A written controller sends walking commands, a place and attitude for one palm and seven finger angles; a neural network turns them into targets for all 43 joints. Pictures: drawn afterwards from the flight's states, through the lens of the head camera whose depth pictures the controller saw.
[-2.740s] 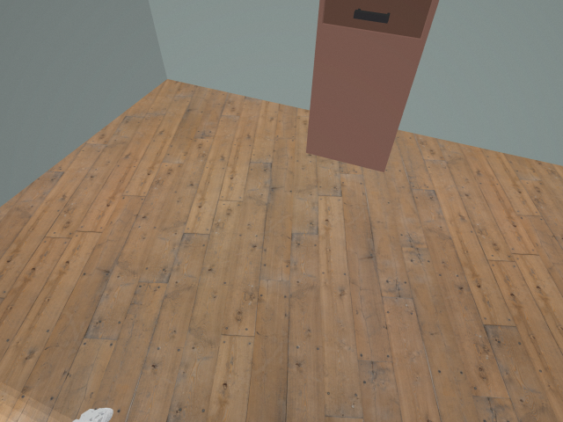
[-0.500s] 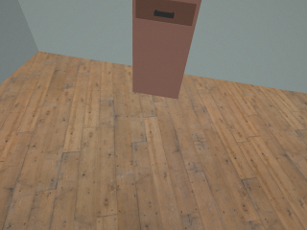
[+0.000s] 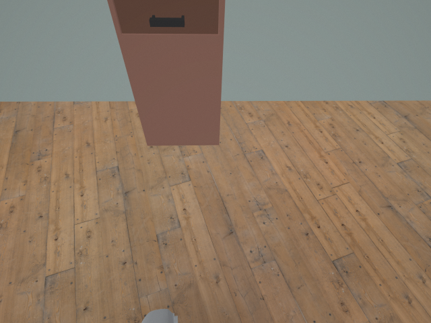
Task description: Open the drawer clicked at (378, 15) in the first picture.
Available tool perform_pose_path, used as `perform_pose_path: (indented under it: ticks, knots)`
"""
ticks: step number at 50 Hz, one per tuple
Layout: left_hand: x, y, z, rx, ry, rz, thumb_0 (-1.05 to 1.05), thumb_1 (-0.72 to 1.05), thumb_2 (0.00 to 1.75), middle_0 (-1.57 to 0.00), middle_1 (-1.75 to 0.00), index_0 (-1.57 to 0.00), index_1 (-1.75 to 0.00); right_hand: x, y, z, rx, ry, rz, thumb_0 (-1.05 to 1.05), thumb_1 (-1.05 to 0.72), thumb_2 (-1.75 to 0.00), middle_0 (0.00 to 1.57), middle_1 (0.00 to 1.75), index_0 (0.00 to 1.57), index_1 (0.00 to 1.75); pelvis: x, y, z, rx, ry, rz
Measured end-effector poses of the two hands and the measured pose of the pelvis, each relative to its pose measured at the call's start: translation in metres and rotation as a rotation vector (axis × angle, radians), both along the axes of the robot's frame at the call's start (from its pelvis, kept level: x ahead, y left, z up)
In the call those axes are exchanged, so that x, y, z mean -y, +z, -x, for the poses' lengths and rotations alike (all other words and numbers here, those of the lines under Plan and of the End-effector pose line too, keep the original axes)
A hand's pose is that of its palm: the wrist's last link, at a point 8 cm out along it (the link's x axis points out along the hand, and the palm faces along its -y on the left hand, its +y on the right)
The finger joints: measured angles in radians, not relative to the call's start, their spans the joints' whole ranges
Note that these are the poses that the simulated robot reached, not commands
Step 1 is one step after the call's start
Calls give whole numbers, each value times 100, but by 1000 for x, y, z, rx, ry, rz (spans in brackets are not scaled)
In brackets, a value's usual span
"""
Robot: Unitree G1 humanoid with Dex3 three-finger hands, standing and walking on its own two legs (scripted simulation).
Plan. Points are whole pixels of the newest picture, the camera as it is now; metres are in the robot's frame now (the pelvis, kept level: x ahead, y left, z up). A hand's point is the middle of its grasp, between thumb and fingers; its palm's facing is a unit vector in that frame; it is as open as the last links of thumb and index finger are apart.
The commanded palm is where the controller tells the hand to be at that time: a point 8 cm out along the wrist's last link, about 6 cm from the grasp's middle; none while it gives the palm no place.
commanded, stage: walk to a spot facing it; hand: left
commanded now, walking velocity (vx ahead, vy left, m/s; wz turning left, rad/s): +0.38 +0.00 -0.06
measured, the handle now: (167, 19) +1.17 +0.21 +0.02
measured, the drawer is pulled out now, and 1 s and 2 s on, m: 0.00 0.00 0.00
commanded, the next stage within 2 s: turn to face it in 0.58 s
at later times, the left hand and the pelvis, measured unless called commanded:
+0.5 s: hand (112, 279) +0.24 +0.24 -0.17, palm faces -0.04 -0.99 -0.14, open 7.4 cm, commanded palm none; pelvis +0.21 +0.07 +0.01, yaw -7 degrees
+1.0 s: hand (177, 174) +0.53 +0.12 -0.15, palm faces -0.21 -0.96 -0.19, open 7.3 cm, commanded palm none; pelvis +0.37 -0.01 +0.00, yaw -11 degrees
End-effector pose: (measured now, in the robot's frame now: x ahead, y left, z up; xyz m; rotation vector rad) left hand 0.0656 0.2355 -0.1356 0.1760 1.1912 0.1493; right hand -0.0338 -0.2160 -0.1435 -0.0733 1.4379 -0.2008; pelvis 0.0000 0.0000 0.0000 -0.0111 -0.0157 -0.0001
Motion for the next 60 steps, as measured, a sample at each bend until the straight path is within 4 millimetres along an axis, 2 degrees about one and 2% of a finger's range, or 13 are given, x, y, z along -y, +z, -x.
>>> perform_pose_path:
  ticks: [3,7,12,15,19,28,35,38,40,43,50,55,60]
  knots:
    - [-9,3,2,-63,10,-5,-1,95,90,-20,-30,-20,-30,3,7,-68,119,29,20,1,-92,-90,20,30,20,30,-4,5,-25,-9,-6,4]
    - [-18,1,2,-128,42,19,-1,94,90,-20,-30,-20,-30,5,18,-143,214,77,49,1,-94,-90,20,30,20,30,-16,8,-59,-12,-11,13]
    - [-31,-12,-5,-208,96,67,0,92,90,-20,-30,-20,-30,-13,27,-227,290,145,78,1,-93,-90,20,30,20,30,-38,2,-109,-6,-12,27]
    - [-41,-24,-17,-267,99,89,0,92,90,-20,-30,-20,-30,-28,26,-265,342,155,98,0,-92,-90,20,30,20,30,-54,-6,-137,6,-34,14]
    - [-53,-18,-63,-284,47,89,0,91,90,-20,-30,-19,-30,-47,28,-273,335,94,87,0,-91,-90,20,30,20,30,-64,1,-168,13,-72,6]
    - [-53,0,-226,-128,-77,62,0,91,90,-19,-30,-19,-30,-49,25,-232,96,-92,83,-1,-94,-90,20,30,20,30,-63,13,-237,-6,-159,-10]
    - [-12,4,-367,-26,-256,17,0,92,90,-19,-30,-19,-30,-54,8,-207,-85,-256,7,0,-92,-90,20,30,20,30,-34,2,-294,-7,-239,-20]
    - [15,-1,-423,57,-321,-8,0,92,90,-19,-30,-19,-30,-48,-7,-208,-149,-304,-33,0,-91,-90,20,30,20,30,-11,-14,-322,-2,-246,-33]
    - [30,-2,-447,108,-325,-15,0,91,90,-19,-30,-19,-30,-39,-15,-219,-172,-310,-48,0,-91,-90,20,30,20,30,-1,-19,-334,4,-247,-27]
    - [46,5,-462,128,-321,-8,0,91,90,-19,-30,-19,-30,-22,-16,-255,-132,-291,-36,0,-91,-90,20,30,20,30,6,-13,-347,14,-241,-18]
    - [62,11,-465,101,-255,39,-1,92,90,-20,-30,-20,-30,5,-4,-359,71,-200,4,0,-91,-90,20,30,20,30,10,1,-375,7,-195,-2]
    - [46,0,-464,100,-170,74,-2,93,90,-20,-30,-20,-30,13,4,-403,102,-112,56,1,-94,-90,20,30,20,30,1,-2,-393,15,-150,22]
    - [12,-15,-445,13,-84,59,-2,93,90,-20,-30,-20,-30,8,11,-435,128,-51,86,1,-93,-90,20,30,20,30,-9,-5,-407,7,-123,19]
